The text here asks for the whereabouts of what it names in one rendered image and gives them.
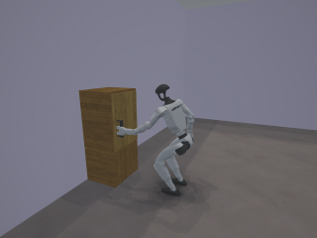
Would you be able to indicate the robot left upper arm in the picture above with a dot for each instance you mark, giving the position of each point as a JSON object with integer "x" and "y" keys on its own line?
{"x": 160, "y": 112}

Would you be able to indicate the handle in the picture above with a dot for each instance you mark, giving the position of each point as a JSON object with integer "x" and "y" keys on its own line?
{"x": 121, "y": 125}

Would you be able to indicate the robot head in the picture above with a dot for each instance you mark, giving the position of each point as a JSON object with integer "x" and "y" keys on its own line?
{"x": 162, "y": 89}

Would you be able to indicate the cupboard door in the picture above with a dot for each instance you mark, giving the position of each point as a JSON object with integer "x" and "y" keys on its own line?
{"x": 124, "y": 107}

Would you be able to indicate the robot right forearm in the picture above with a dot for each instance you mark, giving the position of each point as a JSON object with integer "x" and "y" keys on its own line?
{"x": 189, "y": 126}

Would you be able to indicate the robot right upper arm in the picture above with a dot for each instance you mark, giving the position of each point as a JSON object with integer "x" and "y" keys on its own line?
{"x": 185, "y": 110}

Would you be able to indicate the robot left forearm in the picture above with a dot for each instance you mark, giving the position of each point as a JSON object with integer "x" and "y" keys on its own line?
{"x": 138, "y": 130}

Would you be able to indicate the robot right foot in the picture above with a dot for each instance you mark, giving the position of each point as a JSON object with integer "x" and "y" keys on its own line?
{"x": 177, "y": 181}

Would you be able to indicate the left robot hand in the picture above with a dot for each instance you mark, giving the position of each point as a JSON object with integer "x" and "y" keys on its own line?
{"x": 122, "y": 130}

